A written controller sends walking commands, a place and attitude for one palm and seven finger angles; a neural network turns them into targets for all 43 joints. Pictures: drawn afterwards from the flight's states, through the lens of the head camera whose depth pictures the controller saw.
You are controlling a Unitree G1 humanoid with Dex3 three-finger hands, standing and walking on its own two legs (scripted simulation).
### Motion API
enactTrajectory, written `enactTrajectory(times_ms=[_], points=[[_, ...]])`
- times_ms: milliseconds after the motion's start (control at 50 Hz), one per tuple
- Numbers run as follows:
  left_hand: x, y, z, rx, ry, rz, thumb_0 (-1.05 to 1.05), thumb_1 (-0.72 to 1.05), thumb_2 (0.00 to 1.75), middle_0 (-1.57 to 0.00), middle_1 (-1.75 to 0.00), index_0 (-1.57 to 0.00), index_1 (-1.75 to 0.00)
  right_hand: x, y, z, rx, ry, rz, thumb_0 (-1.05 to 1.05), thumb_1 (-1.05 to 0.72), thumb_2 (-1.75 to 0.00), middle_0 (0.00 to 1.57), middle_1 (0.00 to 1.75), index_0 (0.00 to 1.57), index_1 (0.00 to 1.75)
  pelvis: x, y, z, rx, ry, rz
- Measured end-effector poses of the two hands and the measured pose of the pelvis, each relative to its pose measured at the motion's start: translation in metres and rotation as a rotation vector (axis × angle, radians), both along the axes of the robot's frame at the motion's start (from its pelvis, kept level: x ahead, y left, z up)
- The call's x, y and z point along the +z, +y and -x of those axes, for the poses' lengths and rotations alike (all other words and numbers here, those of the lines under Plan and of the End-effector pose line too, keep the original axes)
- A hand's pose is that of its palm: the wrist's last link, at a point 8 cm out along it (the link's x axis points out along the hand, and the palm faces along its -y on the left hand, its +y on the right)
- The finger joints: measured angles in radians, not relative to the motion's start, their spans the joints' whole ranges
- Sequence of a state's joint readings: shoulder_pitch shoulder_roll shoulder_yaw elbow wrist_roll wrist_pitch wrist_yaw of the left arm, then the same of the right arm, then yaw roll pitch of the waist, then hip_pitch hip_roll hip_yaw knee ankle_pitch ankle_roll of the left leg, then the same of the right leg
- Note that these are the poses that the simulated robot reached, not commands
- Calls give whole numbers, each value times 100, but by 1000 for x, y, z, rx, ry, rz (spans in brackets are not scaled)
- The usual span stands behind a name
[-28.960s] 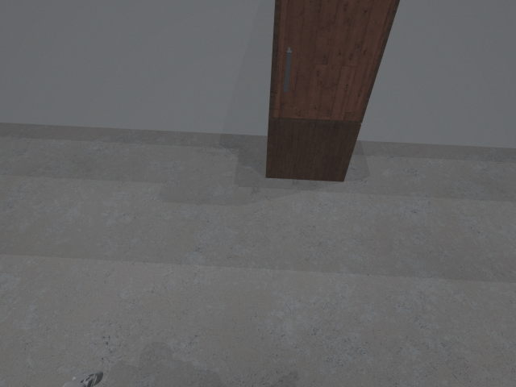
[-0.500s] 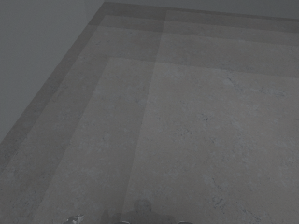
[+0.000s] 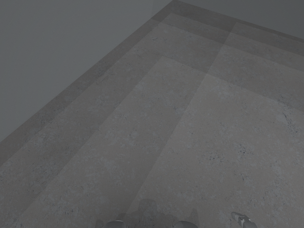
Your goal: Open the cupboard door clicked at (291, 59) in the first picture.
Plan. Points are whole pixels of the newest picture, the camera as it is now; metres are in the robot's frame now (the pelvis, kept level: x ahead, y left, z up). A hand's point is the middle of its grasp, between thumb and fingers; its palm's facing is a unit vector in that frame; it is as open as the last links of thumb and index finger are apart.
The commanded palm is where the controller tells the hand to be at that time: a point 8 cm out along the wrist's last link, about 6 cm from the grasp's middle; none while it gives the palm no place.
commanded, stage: turn to face it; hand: left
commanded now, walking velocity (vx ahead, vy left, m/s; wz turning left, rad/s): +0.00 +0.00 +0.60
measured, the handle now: out of the picture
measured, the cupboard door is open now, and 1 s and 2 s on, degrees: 43 43 43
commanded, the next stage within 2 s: none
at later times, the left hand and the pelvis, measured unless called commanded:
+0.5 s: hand out of the picture +0.03 +0.14 -0.15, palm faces +0.33 -0.91 -0.24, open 7.4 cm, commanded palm none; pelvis +0.04 -0.06 +0.01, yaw +19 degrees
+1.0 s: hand out of the picture +0.04 +0.13 -0.13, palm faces +0.55 -0.77 -0.30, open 7.4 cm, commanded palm none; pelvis +0.08 -0.10 +0.01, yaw +36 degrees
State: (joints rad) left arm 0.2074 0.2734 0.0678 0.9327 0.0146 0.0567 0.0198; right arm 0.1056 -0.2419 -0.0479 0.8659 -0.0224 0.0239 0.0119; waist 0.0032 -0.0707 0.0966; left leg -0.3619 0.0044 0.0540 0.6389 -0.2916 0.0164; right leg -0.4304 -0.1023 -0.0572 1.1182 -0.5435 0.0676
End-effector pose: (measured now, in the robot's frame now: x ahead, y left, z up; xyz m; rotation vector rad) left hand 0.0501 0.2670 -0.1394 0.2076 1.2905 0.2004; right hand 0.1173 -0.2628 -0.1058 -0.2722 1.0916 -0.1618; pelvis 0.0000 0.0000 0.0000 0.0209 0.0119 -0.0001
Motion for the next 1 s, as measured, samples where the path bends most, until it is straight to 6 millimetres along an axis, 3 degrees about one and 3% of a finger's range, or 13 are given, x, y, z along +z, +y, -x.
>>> enactTrajectory(times_ms=[80, 180, 240, 340, 460, 600, 700, 800, 900, 1000], points=[[16, -6, -13, 38, -66, -10, 0, 91, 90, -19, -30, -20, -30, -2, -2, -5, 49, 49, -14, 0, -90, -90, 20, 29, 20, 30, 8, -12, -4, 52, 2, 19], [30, -25, -20, 71, -134, -45, 0, 91, 90, -19, -30, -20, -30, -18, -18, -15, 87, 93, -56, 1, -90, -90, 20, 30, 20, 30, 5, -37, -12, 115, 6, 19], [31, -39, -12, 96, -143, -74, 0, 91, 90, -20, -30, -20, -30, -30, -30, -28, 100, 105, -74, 1, -90, -90, 20, 30, 20, 30, -1, -52, -17, 151, 4, 4], [39, -66, 14, 173, -82, -54, 0, 90, 90, -20, -30, -20, -30, -19, -36, -52, 148, 118, -83, 1, -90, -90, 20, 29, 20, 30, 13, -62, -27, 221, -1, -24], [30, -84, 37, 267, -45, 2, 0, 90, 90, -20, -30, -20, -30, -6, -20, -87, 248, 115, -71, 1, -90, -90, 20, 29, 19, 30, 18, -65, -36, 304, 9, -33], [-2, -73, 66, 397, -12, 39, 0, 90, 90, -20, -30, -20, -30, -7, 15, -126, 387, 48, -26, 1, -90, -90, 20, 29, 20, 30, 0, -55, -40, 400, 6, -6], [9, -65, 59, 447, -35, 15, 0, 91, 90, -20, -30, -20, -30, -1, 17, -126, 432, 82, -7, 1, -90, -90, 20, 29, 20, 30, 9, -62, -47, 452, 11, 15], [26, -66, 40, 468, -100, -32, 0, 91, 90, -20, -30, -20, -30, -9, 5, -132, 461, 134, -16, 1, -90, -90, 20, 30, 20, 30, 12, -74, -58, 503, 14, 26], [33, -81, 32, 489, -140, -98, 0, 91, 90, -20, -30, -20, -30, -29, -11, -155, 477, 163, -36, 1, -90, -90, 20, 30, 20, 30, 3, -93, -75, 558, 17, 5], [40, -108, 45, 555, -95, -78, 0, 90, 90, -20, -30, -20, -30, -22, -7, -182, 524, 172, -35, 1, -90, -90, 20, 29, 20, 30, 13, -96, -85, 624, 12, -13]])
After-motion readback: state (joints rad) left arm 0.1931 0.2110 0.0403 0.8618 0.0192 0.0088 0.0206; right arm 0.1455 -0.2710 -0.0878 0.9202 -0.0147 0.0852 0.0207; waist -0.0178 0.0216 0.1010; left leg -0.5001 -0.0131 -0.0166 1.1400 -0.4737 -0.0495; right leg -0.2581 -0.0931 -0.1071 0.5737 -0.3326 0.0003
